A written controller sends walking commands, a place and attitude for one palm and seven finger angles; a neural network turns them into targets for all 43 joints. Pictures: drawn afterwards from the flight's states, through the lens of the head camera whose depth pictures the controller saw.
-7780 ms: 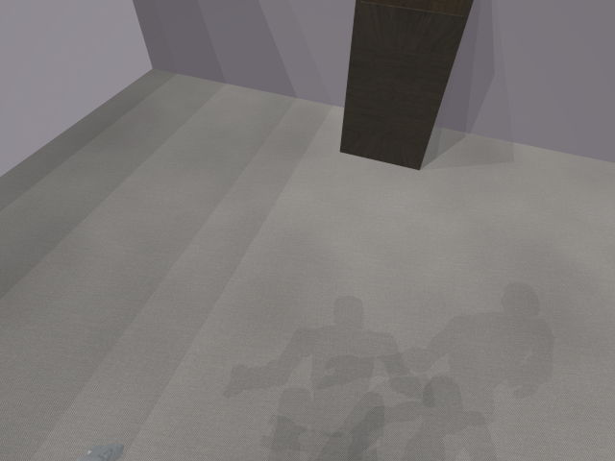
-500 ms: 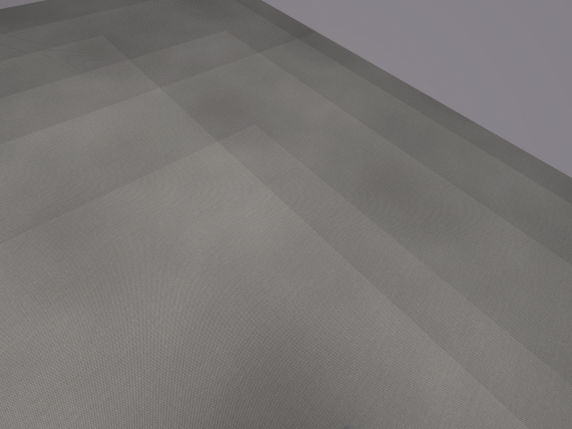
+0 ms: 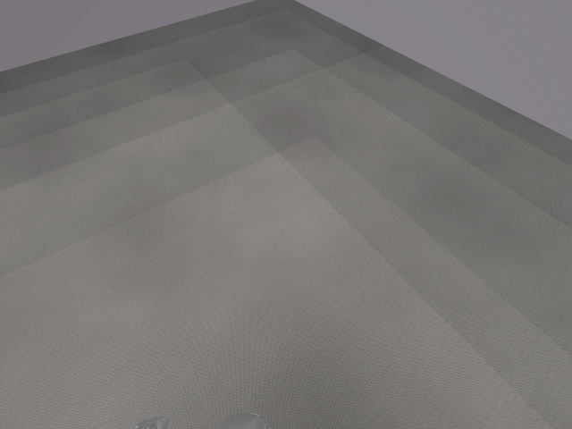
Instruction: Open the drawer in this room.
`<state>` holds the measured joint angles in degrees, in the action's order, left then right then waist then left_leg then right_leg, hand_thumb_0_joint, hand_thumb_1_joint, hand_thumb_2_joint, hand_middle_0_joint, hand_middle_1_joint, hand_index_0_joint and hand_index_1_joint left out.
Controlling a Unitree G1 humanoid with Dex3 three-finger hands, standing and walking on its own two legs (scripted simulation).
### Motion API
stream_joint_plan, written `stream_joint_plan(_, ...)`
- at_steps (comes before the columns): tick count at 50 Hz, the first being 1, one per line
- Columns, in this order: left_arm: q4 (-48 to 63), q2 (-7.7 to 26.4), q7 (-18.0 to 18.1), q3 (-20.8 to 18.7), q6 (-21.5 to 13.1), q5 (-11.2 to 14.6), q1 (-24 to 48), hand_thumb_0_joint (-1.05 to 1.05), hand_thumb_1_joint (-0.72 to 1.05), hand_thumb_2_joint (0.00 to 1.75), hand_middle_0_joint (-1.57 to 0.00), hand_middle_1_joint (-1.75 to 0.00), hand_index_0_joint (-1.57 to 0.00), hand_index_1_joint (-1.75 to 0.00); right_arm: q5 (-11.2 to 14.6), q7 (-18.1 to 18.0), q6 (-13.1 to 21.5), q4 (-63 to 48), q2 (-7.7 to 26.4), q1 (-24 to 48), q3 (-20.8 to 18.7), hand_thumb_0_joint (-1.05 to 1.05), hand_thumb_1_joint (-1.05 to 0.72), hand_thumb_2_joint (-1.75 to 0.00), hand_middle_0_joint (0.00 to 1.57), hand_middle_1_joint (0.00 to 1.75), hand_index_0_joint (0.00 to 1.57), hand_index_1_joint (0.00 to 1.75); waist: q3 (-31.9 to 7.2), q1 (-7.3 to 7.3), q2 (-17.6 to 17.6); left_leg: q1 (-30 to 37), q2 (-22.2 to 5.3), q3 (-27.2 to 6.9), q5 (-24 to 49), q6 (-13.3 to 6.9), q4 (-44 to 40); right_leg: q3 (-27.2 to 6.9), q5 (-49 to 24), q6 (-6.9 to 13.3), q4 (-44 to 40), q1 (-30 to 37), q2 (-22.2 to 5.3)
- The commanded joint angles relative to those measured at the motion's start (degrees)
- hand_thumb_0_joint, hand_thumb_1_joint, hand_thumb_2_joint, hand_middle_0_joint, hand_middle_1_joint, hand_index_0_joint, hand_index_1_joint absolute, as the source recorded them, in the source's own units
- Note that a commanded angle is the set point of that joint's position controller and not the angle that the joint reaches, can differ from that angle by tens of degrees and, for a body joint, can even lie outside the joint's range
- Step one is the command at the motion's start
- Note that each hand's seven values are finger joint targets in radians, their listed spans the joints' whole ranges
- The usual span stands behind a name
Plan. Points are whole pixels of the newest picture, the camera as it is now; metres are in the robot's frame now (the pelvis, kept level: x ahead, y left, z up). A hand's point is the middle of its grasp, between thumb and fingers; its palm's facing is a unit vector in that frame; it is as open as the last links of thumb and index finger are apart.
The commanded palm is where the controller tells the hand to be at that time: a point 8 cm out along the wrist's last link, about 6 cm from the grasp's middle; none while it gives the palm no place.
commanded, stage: turn or walk to find it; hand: left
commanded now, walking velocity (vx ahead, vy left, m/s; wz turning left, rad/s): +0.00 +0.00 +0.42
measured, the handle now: out of the picture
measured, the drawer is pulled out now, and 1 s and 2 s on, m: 0.00 0.00 0.00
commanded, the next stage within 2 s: none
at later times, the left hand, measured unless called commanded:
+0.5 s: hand out of the picture -0.02 +0.27 -0.17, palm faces +0.25 -0.93 -0.25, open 7.4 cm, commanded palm none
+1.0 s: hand out of the picture -0.05 +0.20 -0.15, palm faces +0.43 -0.87 -0.25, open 7.4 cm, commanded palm none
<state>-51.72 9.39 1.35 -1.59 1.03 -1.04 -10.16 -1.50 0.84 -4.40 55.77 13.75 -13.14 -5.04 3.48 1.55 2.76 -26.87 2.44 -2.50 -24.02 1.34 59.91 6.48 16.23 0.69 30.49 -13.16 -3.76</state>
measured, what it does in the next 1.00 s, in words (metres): steps on the spot, turning left: left foot, then right foot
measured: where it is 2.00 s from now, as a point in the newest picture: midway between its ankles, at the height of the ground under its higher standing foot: outside the picture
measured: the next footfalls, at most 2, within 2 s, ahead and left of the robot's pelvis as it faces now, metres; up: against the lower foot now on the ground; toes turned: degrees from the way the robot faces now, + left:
left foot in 0.28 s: +0.00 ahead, +0.16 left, +0.00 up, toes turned +12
right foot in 0.72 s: +0.05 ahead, -0.08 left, +0.00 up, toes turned +13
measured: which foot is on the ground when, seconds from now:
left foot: up 0.00-0.26, down 0.28-0.72, up 0.74-1.00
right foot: down 0.00-0.28, up 0.30-0.70, down 0.72-1.00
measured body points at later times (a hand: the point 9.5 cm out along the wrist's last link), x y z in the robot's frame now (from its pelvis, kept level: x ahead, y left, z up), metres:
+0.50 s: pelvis -0.02 +0.05 +0.00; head +0.01 +0.07 +0.45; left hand -0.03 +0.32 -0.15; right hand +0.11 -0.17 -0.13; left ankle -0.04 +0.15 -0.74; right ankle -0.01 -0.10 -0.67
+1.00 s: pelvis -0.04 +0.00 +0.00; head -0.01 -0.01 +0.45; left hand -0.08 +0.24 -0.13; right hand +0.10 -0.23 -0.15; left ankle -0.13 +0.13 -0.66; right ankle +0.01 -0.09 -0.74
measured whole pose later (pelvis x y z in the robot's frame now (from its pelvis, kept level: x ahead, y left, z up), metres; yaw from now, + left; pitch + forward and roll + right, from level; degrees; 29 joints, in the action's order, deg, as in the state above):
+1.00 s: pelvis -0.04 +0.00 +0.00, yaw +26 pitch -1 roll +2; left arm -53.3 9.2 1.3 -1.6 0.7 -1.4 -12.2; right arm -1.4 1.1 -4.7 56.9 14.5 -13.1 -5.1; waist 4.1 1.0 1.2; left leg -24.4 -1.6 -0.8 -23.4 3.7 58.9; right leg 10.7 14.8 1.1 28.2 -12.1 -5.9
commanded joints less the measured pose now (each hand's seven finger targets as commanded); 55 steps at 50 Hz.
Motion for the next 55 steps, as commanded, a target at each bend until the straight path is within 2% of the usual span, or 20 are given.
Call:
stream_joint_plan(1,4.0,10.7,0.8,-3.0,-1.6,-0.4,1.1,0.0,0.9,0.9,-0.2,-0.3,-0.2,-0.3,0.3,0.4,1.0,-3.7,3.9,-0.1,-0.6,0.0,-0.9,-0.9,0.2,0.3,0.2,0.3,-0.9,-0.62,-12.0,-3.3,-4.1,1.0,2.4,2.0,6.9,-7.4,-9.7,5.3,-14.1,0.7,-14.2)
stream_joint_plan(9,0.6,15.1,0.4,-4.2,-1.0,-0.9,-5.4,0.0,0.9,0.9,-0.2,-0.3,-0.2,-0.3,1.0,0.2,2.1,-4.7,2.6,5.0,0.8,0.0,-0.9,-0.9,0.2,0.3,0.2,0.3,-4.7,-4.4,-15.1,3.6,-3.5,6.6,-3.2,2.0,-15.7,-4.9,-24.4,7.1,-7.9,8.5,-16.6)
stream_joint_plan(12,0.1,14.7,0.3,-4.4,-0.5,-0.3,-3.8,0.0,0.9,0.9,-0.2,-0.3,-0.2,-0.3,0.9,-0.1,3.0,-3.4,3.6,-0.3,0.8,0.0,-0.9,-0.9,0.2,0.3,0.2,0.3,-7.1,-1.16,-11.7,14.4,-3.6,7.6,9.1,1.1,-33.2,-0.3,-22.6,2.5,0.4,4.9,-15.1)
stream_joint_plan(13,0.7,12.9,0.1,-4.1,0.0,0.3,-4.5,0.0,0.9,0.9,-0.2,-0.3,-0.2,-0.3,0.7,-0.1,3.6,-3.1,7.1,-2.1,0.1,0.0,-0.9,-0.9,0.2,0.3,0.2,0.3,-8.6,-0.06,-3.4,23.0,-8.1,2.2,16.9,-0.6,-39.0,2.0,-14.1,-0.7,8.2,-2.9,-12.1)
stream_joint_plan(14,2.8,8.7,-0.3,-3.3,0.3,0.6,-4.3,0.0,0.9,0.9,-0.2,-0.3,-0.2,-0.3,0.3,-0.3,4.0,-3.5,12.9,-3.9,-1.2,0.0,-0.9,-0.9,0.2,0.3,0.2,0.3,-7.7,0.85,14.5,28.0,-22.8,-16.8,35.3,-6.9,-40.8,4.2,13.3,-5.0,19.2,-17.8,-4.6)
stream_joint_plan(15,4.2,8.7,-0.2,-2.5,0.7,0.0,-0.6,0.0,0.9,0.9,-0.2,-0.3,-0.2,-0.3,0.3,-0.5,3.3,-3.0,15.0,-6.4,-1.5,0.0,-0.9,-0.9,0.2,0.3,0.2,0.3,-7.1,2.65,12.1,22.9,-26.9,-17.8,37.3,-11.9,-41.1,-0.3,20.9,-4.5,27.1,-17.2,-3.4)
stream_joint_plan(16,3.7,8.0,0.3,-2.7,1.4,0.0,0.7,0.0,0.9,0.9,-0.2,-0.3,-0.2,-0.3,0.1,-1.3,3.6,-2.4,13.8,-5.4,-1.4,0.0,-0.9,-0.9,0.2,0.3,0.2,0.3,-7.5,1.91,15.4,21.5,-24.7,-17.3,33.9,-11.6,-41.6,-3.9,19.5,-4.4,31.3,-18.7,-3.3)
stream_joint_plan(18,2.1,9.1,-0.5,-3.2,1.2,0.1,2.1,0.0,0.9,0.9,-0.2,-0.3,-0.2,-0.3,0.1,-1.9,3.7,-3.7,9.7,0.0,0.0,0.0,-0.9,-0.9,0.2,0.3,0.2,0.3,-2.6,0.42,8.8,16.9,-19.2,-12.1,30.6,-10.2,-42.1,-5.5,10.6,-4.5,34.6,-19.0,-3.4)
stream_joint_plan(21,0.3,9.0,-0.9,-3.0,0.9,0.1,-1.4,0.0,0.9,0.9,-0.2,-0.3,-0.2,-0.3,0.4,-2.0,4.3,-4.6,8.9,1.9,0.4,0.0,-0.9,-0.9,0.2,0.3,0.2,0.3,-4.9,-1.21,4.8,20.2,-16.2,-7.8,35.5,-9.7,-41.2,-4.8,6.7,-5.2,33.1,-17.4,-2.6)
stream_joint_plan(28,2.5,7.9,-0.4,-2.4,0.7,0.4,2.2,0.0,0.9,0.9,-0.2,-0.3,-0.2,-0.3,0.1,-1.7,3.7,-4.2,9.4,-0.8,-0.4,0.0,-0.9,-0.9,0.2,0.3,0.2,0.3,-5.9,0.8,5.2,22.7,-16.5,-12.3,36.9,-11.6,-39.6,-5.1,10.1,-5.5,20.8,-14.6,-0.6)
stream_joint_plan(31,2.6,7.6,-0.2,-2.3,0.5,0.6,0.5,0.0,0.9,0.9,-0.2,-0.3,-0.2,-0.3,-0.1,-1.4,3.2,-4.7,9.4,1.0,-0.6,0.0,-0.9,-0.9,0.2,0.3,0.2,0.3,-4.8,-0.04,6.5,17.1,-15.5,-14.3,34.4,-11.0,-39.0,-4.1,9.3,-4.7,12.3,-7.6,0.9)
stream_joint_plan(34,1.4,8.3,0.0,-2.6,-0.4,0.6,-5.6,0.0,0.9,0.9,-0.2,-0.3,-0.2,-0.3,0.4,-1.2,2.9,-5.7,8.8,3.3,-0.9,0.0,-0.9,-0.9,0.2,0.3,0.2,0.3,-6.6,-3.17,3.9,10.8,-11.9,-13.3,27.3,-7.8,-34.2,-3.0,-2.9,-4.3,-4.1,4.0,1.4)
stream_joint_plan(35,1.3,10.8,0.3,-3.1,-1.0,0.2,-6.9,0.0,0.9,0.9,-0.2,-0.3,-0.2,-0.3,0.8,-0.9,3.0,-6.0,6.6,2.5,-0.7,0.0,-0.9,-0.9,0.2,0.3,0.2,0.3,-7.1,-3.59,-2.6,4.6,-8.2,-10.6,18.9,-4.7,-29.0,-7.6,-5.3,-3.1,-10.6,10.9,-3.5)
stream_joint_plan(36,1.5,16.0,0.7,-4.1,-1.6,-0.7,-7.7,0.0,0.9,0.9,-0.2,-0.3,-0.2,-0.3,1.2,-0.5,3.0,-7.1,2.8,1.9,0.0,0.0,-0.9,-0.9,0.2,0.3,0.2,0.3,-6.6,-3.88,-18.0,-5.7,0.3,-1.4,0.4,-0.4,-17.0,-22.8,-9.0,2.5,-14.6,15.3,-17.9)
stream_joint_plan(37,2.5,17.1,0.6,-4.2,-1.4,-0.3,-7.2,0.0,0.9,0.9,-0.2,-0.3,-0.2,-0.3,0.6,-0.7,2.4,-7.8,4.7,3.7,-0.6,0.0,-0.9,-0.9,0.2,0.3,0.2,0.3,-5.8,-4.75,-18.4,-4.8,0.0,-1.7,-9.5,0.0,-5.3,-25.6,-9.7,7.9,-16.1,6.9,-24.3)
stream_joint_plan(38,3.1,15.6,0.8,-4.3,-1.3,-0.1,-4.2,0.0,0.9,0.9,-0.2,-0.3,-0.2,-0.3,0.3,-0.6,1.6,-7.1,5.6,4.2,-1.0,0.0,-0.9,-0.9,0.2,0.3,0.2,0.3,-3.0,-3.69,-17.8,-4.4,-1.3,-3.7,-7.7,-0.3,2.5,-24.6,-4.5,8.6,-17.4,1.1,-22.1)
stream_joint_plan(39,3.7,13.8,0.7,-3.8,-1.3,-0.1,-1.1,0.0,0.9,0.9,-0.2,-0.3,-0.2,-0.3,0.3,-0.2,1.3,-5.7,5.5,3.4,-1.3,0.0,-0.9,-0.9,0.2,0.3,0.2,0.3,-0.7,-2.01,-12.9,-4.6,-2.0,-3.3,-3.6,-0.2,7.7,-20.2,-1.6,7.6,-17.4,-1.4,-18.9)
stream_joint_plan(41,4.7,10.9,0.7,-2.9,-1.4,-0.1,3.0,0.0,0.9,0.9,-0.2,-0.3,-0.2,-0.3,0.2,0.4,1.0,-3.6,4.6,-0.3,-1.0,0.0,-0.9,-0.9,0.2,0.3,0.2,0.3,-0.2,0.54,-10.0,-3.8,-3.4,-1.3,2.6,0.9,10.3,-10.9,-4.8,5.3,-15.4,-1.9,-14.3)
stream_joint_plan(52,0.1,14.4,0.4,-4.1,-1.2,-0.9,-6.6,0.0,0.9,0.9,-0.2,-0.3,-0.2,-0.3,1.0,0.1,1.9,-4.4,2.6,5.9,1.0,0.0,-0.9,-0.9,0.2,0.3,0.2,0.3,-4.5,-4.93,-14.0,2.4,-4.0,5.7,-3.7,2.1,-14.1,-5.5,-24.1,7.7,-9.2,9.3,-16.9)
stream_joint_plan(55,-0.5,15.1,0.4,-4.2,-0.8,-0.6,-5.2,0.0,0.9,0.9,-0.2,-0.3,-0.2,-0.3,1.1,-0.2,2.6,-3.6,2.8,2.4,1.2,0.0,-0.9,-0.9,0.2,0.3,0.2,0.3,-6.8,-3.0,-13.9,8.9,-3.3,7.9,1.6,1.4,-25.3,-2.7,-26.6,5.6,-4.4,8.9,-16.6)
